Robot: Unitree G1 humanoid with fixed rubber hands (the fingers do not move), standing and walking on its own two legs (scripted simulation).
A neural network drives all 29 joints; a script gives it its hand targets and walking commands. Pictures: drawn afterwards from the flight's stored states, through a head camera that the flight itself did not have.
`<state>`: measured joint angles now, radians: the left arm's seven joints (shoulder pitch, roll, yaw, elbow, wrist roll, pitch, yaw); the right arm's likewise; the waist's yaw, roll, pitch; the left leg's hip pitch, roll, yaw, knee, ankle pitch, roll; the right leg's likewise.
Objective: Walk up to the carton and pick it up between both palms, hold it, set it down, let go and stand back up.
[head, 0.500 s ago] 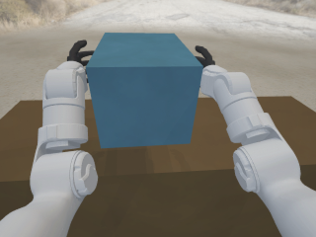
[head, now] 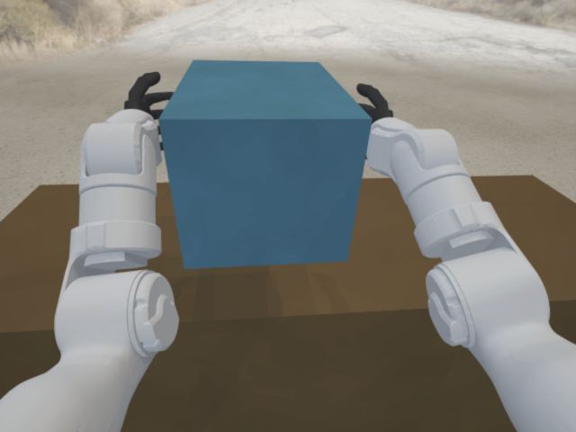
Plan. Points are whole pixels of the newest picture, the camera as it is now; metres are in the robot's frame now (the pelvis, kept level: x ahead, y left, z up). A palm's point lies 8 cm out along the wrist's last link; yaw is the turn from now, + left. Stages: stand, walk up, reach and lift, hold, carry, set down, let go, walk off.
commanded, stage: hold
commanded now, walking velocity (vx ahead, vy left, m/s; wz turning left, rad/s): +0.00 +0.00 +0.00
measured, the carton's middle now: (261, 149) +0.42 +0.01 +0.28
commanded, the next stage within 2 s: none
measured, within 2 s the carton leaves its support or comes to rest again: neither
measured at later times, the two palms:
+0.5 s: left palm (142, 132) +0.38 +0.16 +0.33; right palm (377, 138) +0.37 -0.14 +0.32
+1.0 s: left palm (141, 128) +0.38 +0.16 +0.33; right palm (376, 137) +0.37 -0.14 +0.32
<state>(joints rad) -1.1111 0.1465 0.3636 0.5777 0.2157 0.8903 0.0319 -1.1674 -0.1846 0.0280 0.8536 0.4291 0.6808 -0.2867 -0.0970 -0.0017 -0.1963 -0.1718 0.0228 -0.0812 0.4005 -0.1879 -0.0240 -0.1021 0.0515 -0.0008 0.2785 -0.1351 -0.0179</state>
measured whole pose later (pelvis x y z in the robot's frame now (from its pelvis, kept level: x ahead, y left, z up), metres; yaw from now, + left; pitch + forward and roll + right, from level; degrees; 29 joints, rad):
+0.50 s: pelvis +0.00 +0.00 +0.00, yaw +0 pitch -2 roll -2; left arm -1.08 0.13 0.36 0.54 0.21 0.89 0.03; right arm -1.15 -0.19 0.04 0.82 0.44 0.69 -0.30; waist -0.10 0.00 -0.20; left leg -0.18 0.02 -0.08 0.41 -0.19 -0.02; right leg -0.10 0.05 0.01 0.28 -0.14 -0.02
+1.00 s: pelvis +0.01 +0.00 +0.00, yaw +0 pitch -2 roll -2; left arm -1.09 0.14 0.35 0.53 0.21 0.90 0.03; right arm -1.14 -0.19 0.04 0.81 0.45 0.69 -0.30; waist -0.11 0.00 -0.20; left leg -0.17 0.02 -0.09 0.41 -0.20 -0.02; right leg -0.09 0.06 0.00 0.27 -0.14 -0.02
